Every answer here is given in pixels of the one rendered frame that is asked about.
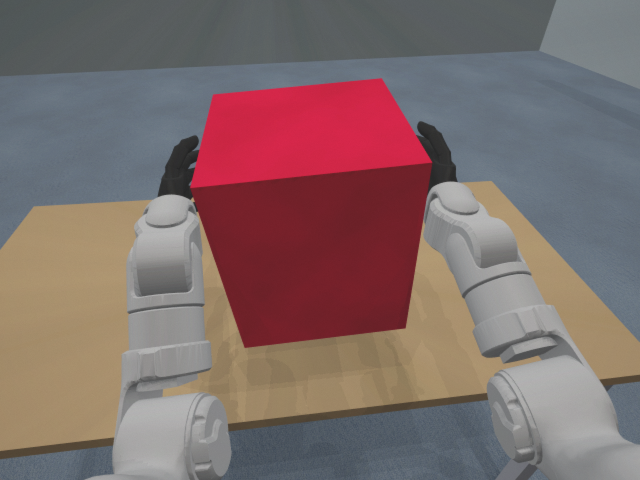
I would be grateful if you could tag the left robot forearm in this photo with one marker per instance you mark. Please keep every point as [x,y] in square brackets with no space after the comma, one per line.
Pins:
[165,296]

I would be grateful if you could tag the robot right upper arm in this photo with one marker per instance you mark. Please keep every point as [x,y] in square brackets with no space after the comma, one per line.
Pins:
[553,414]

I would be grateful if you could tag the robot left upper arm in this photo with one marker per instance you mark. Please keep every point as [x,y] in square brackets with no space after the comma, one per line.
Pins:
[181,437]

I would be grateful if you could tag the carton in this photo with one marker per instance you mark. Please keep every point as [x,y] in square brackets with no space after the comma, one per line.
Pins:
[312,199]

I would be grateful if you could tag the table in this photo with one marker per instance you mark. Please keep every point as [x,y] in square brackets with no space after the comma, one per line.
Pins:
[64,326]

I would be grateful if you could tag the right robot hand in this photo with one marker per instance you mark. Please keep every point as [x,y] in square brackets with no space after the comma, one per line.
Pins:
[443,169]

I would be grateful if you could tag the right robot forearm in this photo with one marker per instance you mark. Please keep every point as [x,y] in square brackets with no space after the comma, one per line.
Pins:
[512,320]

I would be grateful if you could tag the left robot hand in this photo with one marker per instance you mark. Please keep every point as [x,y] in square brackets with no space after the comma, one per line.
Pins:
[177,176]

